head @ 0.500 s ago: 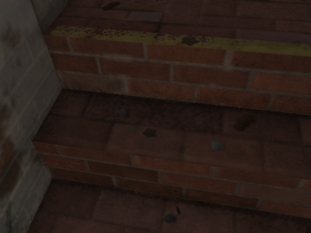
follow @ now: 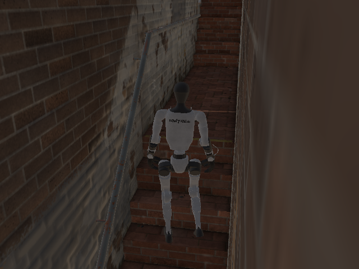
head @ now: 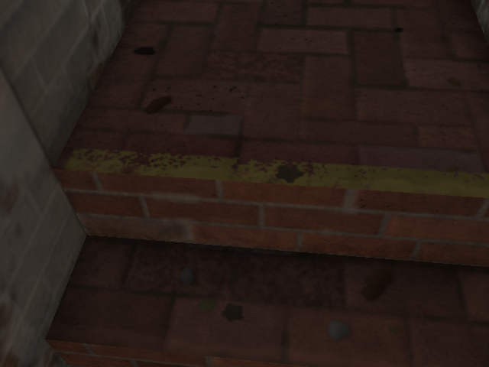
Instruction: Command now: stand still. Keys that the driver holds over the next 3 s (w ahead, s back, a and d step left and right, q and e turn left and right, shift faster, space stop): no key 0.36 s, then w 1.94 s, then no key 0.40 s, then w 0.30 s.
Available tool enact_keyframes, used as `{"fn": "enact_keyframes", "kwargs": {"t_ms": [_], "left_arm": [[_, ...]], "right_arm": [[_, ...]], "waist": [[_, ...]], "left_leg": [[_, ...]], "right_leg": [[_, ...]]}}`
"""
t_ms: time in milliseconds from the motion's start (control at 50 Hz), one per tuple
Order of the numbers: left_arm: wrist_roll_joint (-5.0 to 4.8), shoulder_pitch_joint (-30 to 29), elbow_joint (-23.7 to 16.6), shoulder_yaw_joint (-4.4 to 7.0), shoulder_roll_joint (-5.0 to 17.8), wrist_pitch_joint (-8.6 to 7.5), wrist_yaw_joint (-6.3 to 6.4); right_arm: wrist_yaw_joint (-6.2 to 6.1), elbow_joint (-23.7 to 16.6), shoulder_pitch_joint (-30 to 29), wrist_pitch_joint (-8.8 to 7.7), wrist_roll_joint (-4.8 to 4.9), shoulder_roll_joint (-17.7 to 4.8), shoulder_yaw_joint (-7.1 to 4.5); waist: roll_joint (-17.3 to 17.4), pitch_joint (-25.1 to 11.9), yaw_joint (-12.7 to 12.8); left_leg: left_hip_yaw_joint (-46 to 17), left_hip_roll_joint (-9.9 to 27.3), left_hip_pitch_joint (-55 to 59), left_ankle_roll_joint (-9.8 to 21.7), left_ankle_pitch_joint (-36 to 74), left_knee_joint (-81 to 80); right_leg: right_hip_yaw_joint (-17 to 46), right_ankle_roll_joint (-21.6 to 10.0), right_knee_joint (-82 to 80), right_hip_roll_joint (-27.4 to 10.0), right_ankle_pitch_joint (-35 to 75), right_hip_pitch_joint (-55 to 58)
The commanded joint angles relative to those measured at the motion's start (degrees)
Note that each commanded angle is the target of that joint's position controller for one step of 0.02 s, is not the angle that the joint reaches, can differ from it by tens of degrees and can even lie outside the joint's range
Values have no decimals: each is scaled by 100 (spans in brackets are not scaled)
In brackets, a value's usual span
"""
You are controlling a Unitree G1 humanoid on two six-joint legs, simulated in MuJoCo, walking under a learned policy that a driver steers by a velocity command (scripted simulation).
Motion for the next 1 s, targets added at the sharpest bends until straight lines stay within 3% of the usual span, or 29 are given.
{"fn": "enact_keyframes", "kwargs": {"t_ms": [20,40,140,180,220,260,280,300,320,360,440,480,500,580,620,660,700,720,760,780,800,820,840,880,920,940,960,980,1000], "left_arm": [[-207,696,-3,258,194,150,241],[-246,450,-224,229,259,91,303],[-398,449,-498,11,45,-42,435],[-245,614,-578,-109,-70,-9,367],[-434,1217,-246,-239,-484,28,222],[-374,1325,-123,-230,-215,74,128],[-594,737,12,-150,269,85,110],[-473,882,1,-184,50,180,-9],[-353,1206,93,-307,-290,149,-22],[-355,1553,225,-317,-458,60,115],[-229,1689,45,-156,-329,-18,177],[-96,1513,1,-78,-392,79,213],[-66,1506,40,15,-357,140,209],[49,2060,381,281,359,131,268],[9,1912,407,275,418,184,259],[-202,1321,214,215,284,177,139],[-49,1378,147,267,240,253,62],[59,1515,197,307,155,305,-18],[240,1947,192,157,-281,267,-123],[32,2078,181,144,-480,264,-50],[-83,1595,-11,105,-539,227,24],[-147,621,-454,126,-458,234,122],[-23,192,-792,24,-505,239,182],[30,-395,-1617,-152,-533,372,296],[-129,-50,-1773,-120,35,422,427],[-166,-50,-1594,-85,224,498,426],[-278,-1262,-1919,-127,540,620,406],[-87,-870,-1689,-415,-949,292,1031],[-124,-224,-1208,-491,-1099,191,1253]], "right_arm": [[88,-451,-92,-33,-14,314,181],[28,-476,-244,-63,134,53,107],[13,-402,-375,-296,138,138,261],[-85,-762,-1237,-445,245,-244,155],[-102,-733,-1381,-333,380,-254,83],[166,-312,-622,-113,353,-378,-9],[336,111,1237,-71,53,109,96],[349,271,535,-80,116,-17,99],[297,205,214,-118,131,11,128],[158,138,-431,0,317,-38,33],[48,115,-248,144,272,-160,-118],[-49,31,-322,127,249,-298,-205],[-43,-147,-692,59,180,-324,-247],[-128,-294,-1045,-12,163,148,-205],[-213,-279,-557,66,92,444,-142],[-201,-193,154,6,144,613,-165],[-259,-41,649,-30,235,162,-369],[-250,110,1063,-27,183,-88,-435],[-122,699,2608,71,110,-380,-479],[24,711,2319,61,-25,-536,-426],[95,818,2170,47,-200,-572,-347],[164,923,1664,35,-299,-70,-113],[201,1384,1954,-25,-294,462,136],[206,1941,1870,-145,-377,665,316],[246,1278,187,-298,-360,-248,162],[241,946,-476,-289,-356,-666,78],[232,1050,123,-256,-153,-1056,-51],[-703,1012,838,-515,216,-710,-123],[-1090,1080,1039,-578,486,-587,-81]], "waist": [[107,-772,262],[2,-722,246],[-299,-603,393],[-529,-880,854],[22,-568,970],[236,-517,677],[-503,-845,-429],[-262,-267,64],[27,-658,285],[76,-401,474],[-362,-376,151],[-409,226,139],[-457,686,318],[-861,549,747],[-907,554,529],[-747,278,-26],[-532,-321,-162],[-183,-451,-190],[1142,-441,-503],[1055,-267,-291],[721,-318,-341],[325,-197,-215],[31,109,-131],[-22,460,556],[-350,-9,1285],[-40,-150,1394],[379,-146,1062],[-669,835,608],[-695,362,655]], "left_leg": [[-1748,1443,1409,1295,4819,-978],[-1997,1695,1286,1556,4339,-1290],[-1114,1553,1366,937,5098,-1124],[-411,1045,558,574,4821,-1131],[-260,731,168,499,5214,-857],[-506,854,772,599,4870,-535],[-419,534,1992,93,4905,-712],[-205,444,2426,-164,4612,-739],[-228,495,2488,-36,5047,-499],[-137,329,2174,-21,3914,-509],[-625,502,1236,187,683,-1129],[-1031,708,90,400,-1721,-1486],[-869,547,-143,417,-1963,-1502],[-192,13,-724,625,-182,-360],[-136,-1,-668,661,672,131],[-111,22,559,645,1130,-357],[-288,-23,1566,759,2126,-860],[-676,172,1996,1020,2987,-1243],[-2986,1954,3036,2562,5405,-2046],[-2871,2529,3104,2594,6802,-1525],[-2749,2568,3176,2383,6113,-1452],[-2223,2473,3114,2038,5107,-1873],[-2155,2302,3027,1611,1708,-2296],[-1611,1702,1859,875,-107,-2596],[-770,1043,-710,679,-291,-3434],[-507,839,-1994,907,43,-3985],[-1017,1109,-2155,1479,820,-4990],[-241,1487,-738,1056,1816,-4977],[-23,1351,-306,768,5267,-4088]], "right_leg": [[478,301,3092,149,319,-1611],[526,365,3369,203,333,-1793],[581,536,2795,-332,-644,-1969],[-90,809,222,-723,-597,-513],[-546,1150,-2386,-528,274,935],[-733,948,-3870,-157,1561,1279],[-70,419,-2789,-165,1608,369],[-304,316,-3195,-221,1326,-527],[-308,376,-3482,-409,1296,34],[-313,424,-4279,-262,2305,585],[-668,230,-4657,-340,778,1794],[-765,178,-4678,-432,-869,1825],[-373,-128,-4850,-589,-1252,1267],[714,-1192,-5793,-1267,-789,2006],[1219,-1584,-5994,-1856,878,2091],[415,-1510,-5627,-1621,3255,1665],[-368,-1315,-4511,-1035,4297,1647],[-671,-1231,-3505,-663,3984,1209],[-875,-788,596,212,-116,-1197],[-250,-569,4488,156,-971,-2833],[201,-638,6470,228,-1194,-4091],[261,-753,7198,245,-1331,-4971],[341,-1199,7359,39,-1184,-5845],[215,-1634,6167,-260,-1972,-6207],[-134,-1514,3408,-370,-652,-3538],[-480,-1351,2709,-324,310,-2134],[-1046,-701,2208,136,-1631,-1884],[-1739,-610,1777,-42,-426,-1645],[-1876,-569,1347,323,-345,-1035]]}}
Next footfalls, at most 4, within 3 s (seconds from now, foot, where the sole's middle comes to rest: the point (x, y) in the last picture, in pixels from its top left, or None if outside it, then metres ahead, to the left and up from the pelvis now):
0.26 right None -0.01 -0.15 -0.76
1.04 right None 0.19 -0.13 -0.55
1.48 left None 0.26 0.12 -0.56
2.04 right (396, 340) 0.38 -0.25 -0.35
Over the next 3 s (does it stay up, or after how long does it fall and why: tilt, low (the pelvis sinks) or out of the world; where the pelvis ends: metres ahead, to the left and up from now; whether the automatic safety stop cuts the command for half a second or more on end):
stays up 0.70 -0.09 0.64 its command is cut before an obstacle after 0.6 s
